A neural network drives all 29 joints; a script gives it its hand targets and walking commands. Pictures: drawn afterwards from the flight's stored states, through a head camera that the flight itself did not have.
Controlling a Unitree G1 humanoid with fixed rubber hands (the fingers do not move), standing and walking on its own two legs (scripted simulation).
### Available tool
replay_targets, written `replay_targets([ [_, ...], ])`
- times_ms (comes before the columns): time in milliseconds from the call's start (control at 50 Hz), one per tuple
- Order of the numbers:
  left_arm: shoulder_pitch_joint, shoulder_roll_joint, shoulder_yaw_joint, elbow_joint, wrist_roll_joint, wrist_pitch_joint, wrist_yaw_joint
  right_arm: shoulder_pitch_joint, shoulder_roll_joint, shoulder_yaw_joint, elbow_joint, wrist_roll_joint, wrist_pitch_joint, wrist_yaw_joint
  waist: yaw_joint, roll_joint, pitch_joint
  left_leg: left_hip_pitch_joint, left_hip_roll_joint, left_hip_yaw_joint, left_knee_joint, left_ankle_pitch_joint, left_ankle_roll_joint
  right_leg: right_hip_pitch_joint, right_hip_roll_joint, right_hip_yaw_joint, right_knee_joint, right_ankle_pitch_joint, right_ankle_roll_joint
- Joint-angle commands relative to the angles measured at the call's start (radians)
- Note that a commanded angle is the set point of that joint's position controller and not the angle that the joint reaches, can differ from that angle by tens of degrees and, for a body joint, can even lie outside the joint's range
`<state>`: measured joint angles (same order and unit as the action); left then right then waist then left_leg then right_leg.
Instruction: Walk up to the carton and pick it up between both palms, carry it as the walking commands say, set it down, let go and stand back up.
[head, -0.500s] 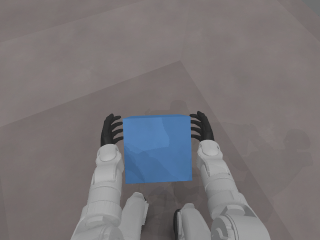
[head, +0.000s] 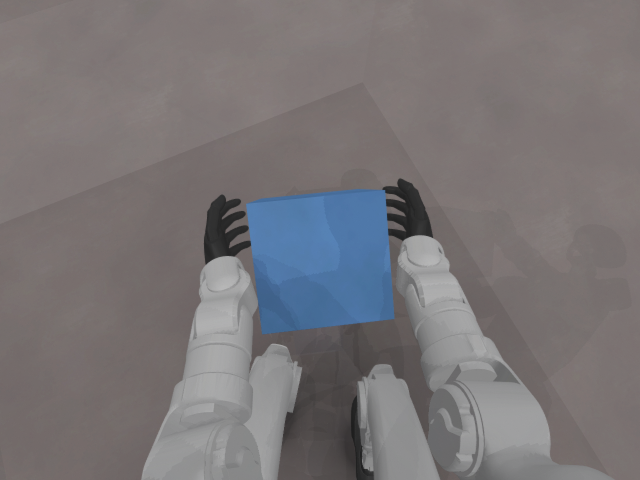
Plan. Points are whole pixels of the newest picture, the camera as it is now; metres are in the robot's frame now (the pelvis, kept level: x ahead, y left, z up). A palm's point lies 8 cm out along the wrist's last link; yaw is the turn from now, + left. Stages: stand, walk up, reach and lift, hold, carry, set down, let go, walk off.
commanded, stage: set down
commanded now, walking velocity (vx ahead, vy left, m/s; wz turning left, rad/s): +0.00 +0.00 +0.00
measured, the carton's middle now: (317, 249) +0.42 +0.05 -0.17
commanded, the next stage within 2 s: none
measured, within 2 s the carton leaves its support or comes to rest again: neither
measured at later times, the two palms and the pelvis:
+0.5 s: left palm (236, 259) +0.39 +0.17 -0.16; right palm (399, 241) +0.45 -0.08 -0.17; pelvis -0.01 -0.01 -0.07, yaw +0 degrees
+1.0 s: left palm (244, 263) +0.40 +0.18 -0.25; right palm (386, 240) +0.48 -0.07 -0.25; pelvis -0.03 -0.01 -0.14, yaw -1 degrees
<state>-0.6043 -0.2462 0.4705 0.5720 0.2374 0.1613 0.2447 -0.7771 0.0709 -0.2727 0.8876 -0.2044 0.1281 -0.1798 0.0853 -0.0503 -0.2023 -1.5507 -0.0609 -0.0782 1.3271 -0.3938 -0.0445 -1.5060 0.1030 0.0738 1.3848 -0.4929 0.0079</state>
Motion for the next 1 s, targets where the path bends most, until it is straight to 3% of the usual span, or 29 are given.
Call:
replay_targets([
  [0, -0.612, -0.821, -0.561, 0.072, -0.069, -0.010, -0.272, -0.510, 0.940, 0.415, -0.021, 0.060, -0.044, 0.244, 0.028, -0.011, -0.787, 0.516, -0.105, 0.075, -0.077, 0.172, 0.010, 0.288, 0.091, -0.038, -0.145, 0.151, -0.008],
  [220, -0.649, -0.753, -0.503, 0.097, -0.071, -0.016, -0.294, -0.573, 0.917, 0.414, -0.027, 0.076, -0.049, 0.197, 0.054, -0.043, -0.816, 0.364, -0.117, 0.103, 0.057, 0.209, 0.018, 0.250, 0.096, -0.035, -0.059, 0.193, 0.003],
  [460, -0.742, -0.719, -0.504, 0.067, -0.105, -0.012, -0.295, -0.661, 0.898, 0.443, -0.043, 0.099, -0.045, 0.174, 0.073, -0.056, -0.888, 0.271, -0.121, 0.122, 0.183, 0.250, 0.010, 0.176, 0.114, -0.049, 0.057, 0.214, 0.005],
  [980, -1.050, -0.680, -0.445, 0.029, -0.107, 0.040, -0.288, -0.911, 0.816, 0.359, 0.057, 0.110, 0.018, 0.229, 0.084, -0.038, -0.930, 0.143, -0.107, 0.148, 0.352, 0.162, -0.009, -0.117, 0.127, -0.104, 0.280, 0.075, -0.006],
])
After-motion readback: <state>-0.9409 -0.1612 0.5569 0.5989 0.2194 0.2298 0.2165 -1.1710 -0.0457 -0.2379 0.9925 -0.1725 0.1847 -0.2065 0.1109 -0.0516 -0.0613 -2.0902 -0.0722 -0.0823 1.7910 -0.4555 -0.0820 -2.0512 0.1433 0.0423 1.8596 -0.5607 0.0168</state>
